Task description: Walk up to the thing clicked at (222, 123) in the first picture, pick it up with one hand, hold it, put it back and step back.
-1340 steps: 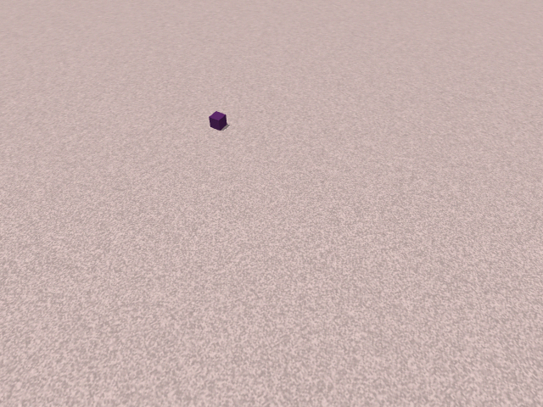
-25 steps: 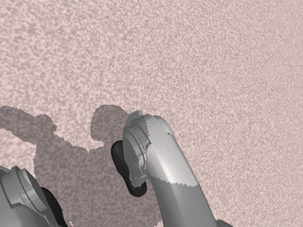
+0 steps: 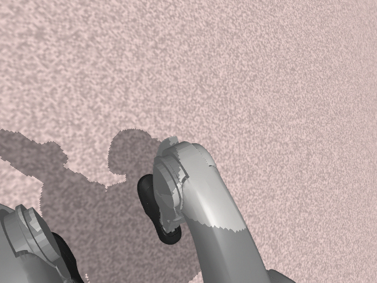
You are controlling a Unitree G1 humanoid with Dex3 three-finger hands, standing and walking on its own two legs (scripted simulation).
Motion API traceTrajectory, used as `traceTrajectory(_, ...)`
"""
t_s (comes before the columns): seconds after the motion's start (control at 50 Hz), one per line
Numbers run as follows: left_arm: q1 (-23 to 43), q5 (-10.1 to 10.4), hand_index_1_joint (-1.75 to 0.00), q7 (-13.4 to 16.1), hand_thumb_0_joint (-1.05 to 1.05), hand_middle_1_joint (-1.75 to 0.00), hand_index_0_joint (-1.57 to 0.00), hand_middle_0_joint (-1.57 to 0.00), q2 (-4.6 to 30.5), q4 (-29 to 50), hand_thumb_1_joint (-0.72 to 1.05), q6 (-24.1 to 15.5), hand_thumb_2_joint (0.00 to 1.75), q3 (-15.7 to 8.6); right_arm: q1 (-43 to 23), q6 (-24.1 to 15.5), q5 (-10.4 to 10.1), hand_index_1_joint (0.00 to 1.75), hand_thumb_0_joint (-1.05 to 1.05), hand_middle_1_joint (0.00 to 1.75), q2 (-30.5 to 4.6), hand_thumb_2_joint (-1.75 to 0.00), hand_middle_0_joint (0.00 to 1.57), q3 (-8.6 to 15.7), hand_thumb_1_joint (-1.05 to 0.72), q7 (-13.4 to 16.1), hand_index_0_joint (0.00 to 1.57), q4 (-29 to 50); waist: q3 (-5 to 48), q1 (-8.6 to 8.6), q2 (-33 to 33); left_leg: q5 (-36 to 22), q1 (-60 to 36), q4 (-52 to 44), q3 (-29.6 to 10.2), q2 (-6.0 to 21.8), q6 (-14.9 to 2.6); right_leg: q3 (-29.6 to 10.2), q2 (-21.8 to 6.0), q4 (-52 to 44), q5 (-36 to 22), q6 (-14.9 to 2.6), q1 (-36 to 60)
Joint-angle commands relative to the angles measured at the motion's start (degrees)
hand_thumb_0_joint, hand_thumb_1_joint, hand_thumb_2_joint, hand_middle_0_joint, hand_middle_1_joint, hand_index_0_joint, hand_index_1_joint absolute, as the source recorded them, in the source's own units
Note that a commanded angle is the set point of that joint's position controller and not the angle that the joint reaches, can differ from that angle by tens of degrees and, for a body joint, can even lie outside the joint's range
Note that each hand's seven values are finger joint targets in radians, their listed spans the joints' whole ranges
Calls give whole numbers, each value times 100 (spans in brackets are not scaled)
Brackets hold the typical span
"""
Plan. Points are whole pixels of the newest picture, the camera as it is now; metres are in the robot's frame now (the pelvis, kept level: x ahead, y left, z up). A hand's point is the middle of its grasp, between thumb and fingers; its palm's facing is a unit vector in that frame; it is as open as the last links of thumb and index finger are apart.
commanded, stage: open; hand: left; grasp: from above
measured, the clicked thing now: out of the picture +0.44 +0.32 -0.29
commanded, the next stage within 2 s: withdraw in 0.22 s
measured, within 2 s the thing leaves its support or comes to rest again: rests again in 0.58 s
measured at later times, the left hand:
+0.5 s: hand out of the picture +0.45 +0.31 -0.25, palm faces -0.12 -0.42 -0.90, open 13.2 cm
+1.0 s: hand out of the picture +0.43 +0.32 -0.11, palm faces -0.41 -0.26 -0.87, open 13.4 cm
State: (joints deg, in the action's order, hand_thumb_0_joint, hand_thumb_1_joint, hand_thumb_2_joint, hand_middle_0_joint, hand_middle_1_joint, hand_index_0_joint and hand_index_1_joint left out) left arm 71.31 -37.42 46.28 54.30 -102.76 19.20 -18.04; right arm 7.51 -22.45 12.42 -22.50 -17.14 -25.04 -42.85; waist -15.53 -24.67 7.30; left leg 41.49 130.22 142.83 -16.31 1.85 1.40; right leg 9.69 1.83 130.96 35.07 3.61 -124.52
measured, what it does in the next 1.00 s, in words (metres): stands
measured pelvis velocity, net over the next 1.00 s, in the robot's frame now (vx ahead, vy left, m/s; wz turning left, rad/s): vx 0.00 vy -0.01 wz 0.13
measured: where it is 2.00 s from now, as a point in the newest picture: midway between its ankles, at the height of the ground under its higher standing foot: (121, 250)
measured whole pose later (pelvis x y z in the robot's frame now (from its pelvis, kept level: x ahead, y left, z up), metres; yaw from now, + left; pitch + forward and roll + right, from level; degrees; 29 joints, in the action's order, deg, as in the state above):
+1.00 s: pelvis +0.00 -0.01 +0.03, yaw +8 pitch +32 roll -7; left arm 58.8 -54.0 16.9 33.2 -82.9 11.9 0.5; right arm 7.7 -12.2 6.1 -18.2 -3.8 -15.2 -45.1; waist 4.0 -13.8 -2.2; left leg 39.2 127.2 133.7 -7.1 1.6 0.6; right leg 2.5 -0.4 128.4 36.1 2.3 -124.7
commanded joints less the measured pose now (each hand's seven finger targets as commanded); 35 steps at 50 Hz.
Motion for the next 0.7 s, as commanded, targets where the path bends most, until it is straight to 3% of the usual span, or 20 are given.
traceTrajectory(0.0, 1386, -124, -84, 216, 0, -81, -23, -26, 965, 461, -38, -39, 90, 183, 1427, 8, -50, 30, 0, 30, -1968, -89, 20, 466, -88, 21, 20, -329, 3746, -469, -3042, -1067, -2614, -1603, 494, 200, -66, 672, 152, -1060, -1348, -367, 2280)
traceTrajectory(0.06, 1378, -171, -85, 196, 0, -82, -22, -24, 962, 478, -39, -51, 89, 239, 1429, -5, -31, 30, 0, 30, -1938, -89, 20, 442, -88, 21, 20, -274, 3732, -525, -2944, -1005, -2551, -1580, 519, 165, -99, 658, 146, -1109, -1276, -352, 2293)
traceTrajectory(0.1, 1362, -100, -84, 229, 0, -81, -21, -24, 952, 439, -40, -55, 91, 178, 1402, 1, -61, 30, 0, 30, -1971, -89, 20, 466, -88, 31, 20, -293, 3742, -459, -2966, -1054, -2637, -1611, 453, 202, -69, 680, 136, -1071, -1325, -364, 2233)
traceTrajectory(0.16, 1400, -57, -85, 206, 0, -82, -20, -23, 946, 487, -40, -61, 91, 230, 1386, -20, -25, 30, 0, 30, -1976, -89, 20, 426, -88, 24, 20, -261, 3674, -527, -2923, -1085, -2704, -1565, 454, 178, -82, 697, 104, -1020, -1337, -347, 2217)
traceTrajectory(0.22, 1339, -139, -85, 212, 0, -82, -19, -23, 1125, 453, -41, -84, 91, 156, 1422, -26, -55, 30, 0, 30, -1993, -89, 20, 430, -88, 56, 20, -297, 3770, -468, -2884, -1011, -2507, -1567, 522, 183, -114, 629, 159, -1174, -1314, -333, 2379)
traceTrajectory(0.34, 1385, -40, -85, 217, 0, -86, -23, -22, 1095, 517, -34, -64, 84, 111, 1422, -53, -33, 30, 0, 30, -2037, -90, 20, 419, -89, 48, 20, -293, 3815, -466, -2938, -1065, -2688, -1591, 483, 208, -85, 663, 156, -1138, -1323, -340, 2362)
traceTrajectory(0.38, 1513, -93, -83, 173, 0, -84, -25, -24, 1091, 680, -33, -46, 83, 226, 1422, -43, -8, 30, 0, 30, -1960, -90, 20, 391, -90, 60, 20, -305, 3898, -483, -3023, -1076, -2687, -1584, 551, 184, -79, 620, 164, -1168, -1363, -340, 2428)
traceTrajectory(0.4, 1543, -139, -83, 183, 0, -84, -24, -23, 1228, 754, -33, -61, 83, 99, 1497, -36, -44, 30, 0, 30, -1959, -90, 20, 437, -89, 61, 20, -379, 4012, -383, -3199, -1142, -2747, -1645, 557, 208, -63, 621, 156, -1171, -1410, -346, 2438)
traceTrajectory(0.48, 1754, -260, -84, 49, 0, -85, -22, -22, 1088, 1355, -36, 46, 84, 214, 1450, 27, -47, 30, 0, 30, -1777, -90, 20, 513, -90, 28, 20, -319, 4580, -223, -3618, -1538, -3024, -1622, 677, 209, -9, 574, 147, -1083, -1705, -402, 2549)
traceTrajectory(0.54, 1695, -449, -84, -204, 0, -84, -22, -22, 1073, 2311, -36, 171, 85, 167, 1555, 138, -141, 30, 0, 30, -1736, -90, 20, 870, -90, 61, 20, -301, 5464, 107, -4033, -1792, -3303, -1758, 866, 164, -8, 463, 177, -1169, -1824, -459, 2745)
traceTrajectory(0.56, 1803, -462, -84, -307, 0, -84, -22, -22, 935, 2920, -37, 207, 85, 201, 1354, 168, -217, 30, 0, 30, -1713, -90, 20, 994, -90, 77, 20, -60, 5930, 307, -4244, -1878, -3572, -1821, 874, 154, 18, 438, 166, -1141, -1828, -514, 2644)
traceTrajectory(0.58, 1279, -429, -84, -457, 0, -84, -21, -22, 444, 2928, -38, 284, 86, 409, 1286, 225, -322, 30, 0, 30, -1594, -90, 20, 1081, -91, 97, 20, -16, 6119, 447, -4246, -1819, -3468, -1935, 940, 117, 4, 395, 193, -1189, -1747, -540, 2648)
traceTrajectory(0.6, 823, -482, -84, -644, 0, -84, -21, -21, 142, 2827, -38, 372, 86, 604, 1292, 306, -441, 30, 0, 30, -1488, -91, 20, 1131, -91, 142, 20, -64, 5887, 465, -3978, -1667, -3165, -1991, 978, 77, -39, 365, 230, -1247, -1644, -543, 2451)
traceTrajectory(0.64, 137, -766, -83, -1056, 0, -83, -23, -22, 54, 2519, -36, 505, 84, 680, 1555, 500, -520, 30, 0, 30, -1373, -90, 20, 1339, -91, 227, 20, -464, 5550, 714, -3575, -1637, -2537, -1878, 1108, 28, -106, 223, 273, -1181, -1592, -537, 2214)
traceTrajectory(0.66, 267, -815, -82, -1212, 0, -83, -24, -23, -69, 3093, -34, 460, 82, 679, 1553, 554, -549, 30, 0, 30, -1290, -90, 20, 1416, -90, 230, 20, -431, 5923, 846, -3618, -1812, -2601, -1862, 1128, 11, -115, 184, 251, -1106, -1680, -550, 2229)
traceTrajectory(0.68, 110, -739, -81, -1332, 0, -81, -25, -25, -534, 2998, -33, 478, 82, 870, 1564, 592, -612, 30, 0, 30, -1245, -90, 20, 1506, -90, 253, 20, -479, 5955, 890, -3463, -1729, -2683, -1982, 1118, 14, -116, 195, 256, -1127, -1570, -574, 2086)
